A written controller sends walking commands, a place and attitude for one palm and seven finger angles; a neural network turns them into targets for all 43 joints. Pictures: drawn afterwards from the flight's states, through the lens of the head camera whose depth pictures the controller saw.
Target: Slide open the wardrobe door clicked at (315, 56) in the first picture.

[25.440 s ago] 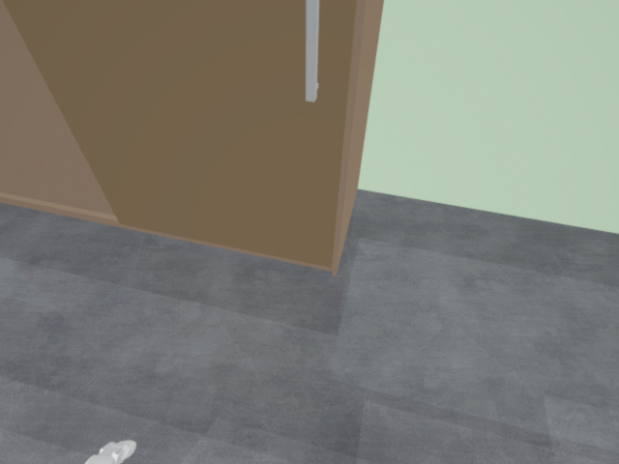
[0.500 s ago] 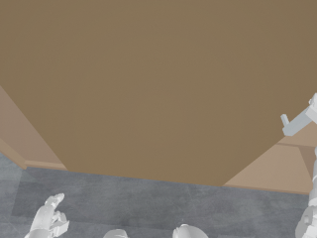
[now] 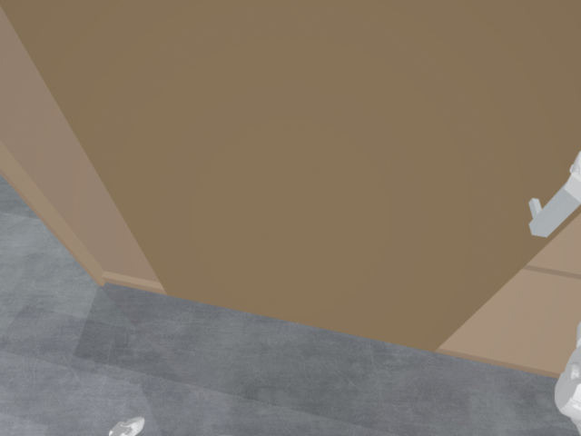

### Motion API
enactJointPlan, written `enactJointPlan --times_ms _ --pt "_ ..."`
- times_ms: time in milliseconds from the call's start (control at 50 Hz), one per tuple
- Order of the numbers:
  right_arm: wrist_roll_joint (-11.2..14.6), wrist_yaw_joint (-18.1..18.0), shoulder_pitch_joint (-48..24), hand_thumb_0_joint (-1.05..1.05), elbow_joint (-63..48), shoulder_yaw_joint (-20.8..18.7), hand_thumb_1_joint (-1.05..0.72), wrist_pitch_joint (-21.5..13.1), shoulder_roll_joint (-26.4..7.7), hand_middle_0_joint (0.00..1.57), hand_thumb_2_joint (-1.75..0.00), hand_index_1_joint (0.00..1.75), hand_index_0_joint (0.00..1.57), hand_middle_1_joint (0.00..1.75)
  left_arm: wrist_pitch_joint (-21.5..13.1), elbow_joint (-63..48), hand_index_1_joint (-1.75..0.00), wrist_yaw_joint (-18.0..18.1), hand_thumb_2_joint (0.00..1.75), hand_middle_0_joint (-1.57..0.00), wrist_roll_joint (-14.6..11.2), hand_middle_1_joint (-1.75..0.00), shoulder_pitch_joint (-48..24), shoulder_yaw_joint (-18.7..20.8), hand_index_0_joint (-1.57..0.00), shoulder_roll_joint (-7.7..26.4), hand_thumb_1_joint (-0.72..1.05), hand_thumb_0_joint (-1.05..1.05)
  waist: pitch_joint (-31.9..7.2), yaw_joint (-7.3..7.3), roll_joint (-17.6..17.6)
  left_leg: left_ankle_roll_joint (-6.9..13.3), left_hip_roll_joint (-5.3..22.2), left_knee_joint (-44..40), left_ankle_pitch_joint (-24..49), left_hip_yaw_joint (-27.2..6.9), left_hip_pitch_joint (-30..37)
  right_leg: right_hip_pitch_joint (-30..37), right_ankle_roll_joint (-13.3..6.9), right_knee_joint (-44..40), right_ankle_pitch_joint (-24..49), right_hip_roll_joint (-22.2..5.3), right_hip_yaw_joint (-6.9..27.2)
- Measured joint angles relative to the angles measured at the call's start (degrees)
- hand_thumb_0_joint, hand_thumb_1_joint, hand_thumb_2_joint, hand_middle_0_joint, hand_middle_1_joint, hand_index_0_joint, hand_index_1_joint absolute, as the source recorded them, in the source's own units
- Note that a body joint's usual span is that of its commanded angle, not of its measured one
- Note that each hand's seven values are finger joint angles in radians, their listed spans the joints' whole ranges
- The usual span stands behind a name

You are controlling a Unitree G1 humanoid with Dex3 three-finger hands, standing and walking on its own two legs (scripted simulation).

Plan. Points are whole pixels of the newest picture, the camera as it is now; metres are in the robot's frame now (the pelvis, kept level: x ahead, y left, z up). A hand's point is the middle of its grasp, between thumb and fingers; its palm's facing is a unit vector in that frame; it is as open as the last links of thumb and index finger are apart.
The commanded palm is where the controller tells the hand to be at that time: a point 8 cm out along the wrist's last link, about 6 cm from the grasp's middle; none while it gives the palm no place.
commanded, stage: stop walking and hold the door there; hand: right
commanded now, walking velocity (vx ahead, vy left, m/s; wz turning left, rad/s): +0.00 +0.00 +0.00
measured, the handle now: out of the picture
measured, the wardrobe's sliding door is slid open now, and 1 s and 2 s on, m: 0.64 0.64 0.64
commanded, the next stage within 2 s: loosen the grip on the handle in 1.92 s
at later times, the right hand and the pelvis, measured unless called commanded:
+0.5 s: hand (578, 178) +0.44 -0.30 +0.16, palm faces +0.45 +0.87 -0.20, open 6.3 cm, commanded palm +0.40 -0.34 +0.13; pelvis -0.01 +0.01 +0.00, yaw +2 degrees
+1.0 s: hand (574, 191) +0.44 -0.31 +0.14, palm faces +0.26 +0.95 -0.18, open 5.5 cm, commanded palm +0.41 -0.35 +0.13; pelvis +0.00 -0.07 +0.00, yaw -1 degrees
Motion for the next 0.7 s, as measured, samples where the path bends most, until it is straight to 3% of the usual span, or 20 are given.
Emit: enactJointPlan --times_ms 80,160,340,560,620,700 --pt "0.3 0.0 -1.9 -0.06 2.9 1.3 -0.67 0.4 -0.6 0.36 -0.75 1.37 0.32 1.35 -0.1 1.2 -0.30 0.8 0.90 -0.21 0.1 -0.30 1.2 0.1 -0.21 0.6 0.90 0.01 -0.9 -0.10 1.7 -0.7 0.9 0.3 0.4 -1.6 -0.8 0.9 -1.3 -2.1 1.4 1.0 -1.7" --pt "0.3 -0.2 -3.6 -0.06 5.0 2.5 -0.68 0.5 -1.4 0.33 -0.74 1.36 0.30 1.34 -1.1 1.2 -0.30 0.7 0.90 -0.21 0.6 -0.30 2.1 0.4 -0.21 0.7 0.90 0.01 -1.1 -0.12 2.5 0.1 0.1 1.7 -6.0 -2.4 -1.9 0.9 -1.7 -3.7 2.8 0.6 -2.2" --pt "0.9 -0.6 -6.0 -0.05 7.1 3.8 -0.71 1.0 -2.7 0.27 -0.75 1.32 0.24 1.31 -2.2 1.5 -0.30 0.7 0.90 -0.21 0.4 -0.30 3.1 0.9 -0.21 2.2 0.90 0.01 -0.3 -0.11 2.6 -0.1 -0.2 -2.3 3.5 -1.4 -1.2 -0.1 -0.9 -3.1 3.3 -0.3 -1.8" --pt "1.2 0.3 -3.0 -0.05 7.5 2.6 -0.69 -0.1 -2.1 0.29 -0.79 1.34 0.25 1.29 -1.3 2.2 -0.30 0.9 0.90 -0.21 -0.3 -0.30 2.8 1.5 -0.21 3.0 0.90 0.01 -2.7 -1.02 0.9 0.4 -0.5 -1.5 1.4 -0.7 -1.0 0.1 0.3 -2.7 1.8 -0.5 -1.1" --pt "0.8 1.1 -2.2 -0.05 7.8 2.2 -0.67 -0.7 -0.9 0.31 -0.81 1.35 0.27 1.29 -0.3 2.0 -0.30 0.8 0.90 -0.21 -0.5 -0.30 2.1 2.2 -0.21 4.2 0.90 0.01 -3.4 -0.94 -0.4 0.2 0.0 -0.8 0.3 -0.1 -0.6 -0.9 1.3 0.9 -2.6 0.5 1.2" --pt "0.2 2.3 -1.5 -0.07 6.3 3.2 -0.64 -0.2 2.0 0.34 -0.82 1.37 0.32 1.31 0.3 2.4 -0.30 0.5 0.90 -0.21 -0.5 -0.30 0.5 3.4 -0.20 5.9 0.90 0.01 -3.7 -1.94 -0.7 -1.2 2.6 -0.5 -0.3 -0.9 0.0 -3.2 2.0 11.6 -11.3 3.2 5.0"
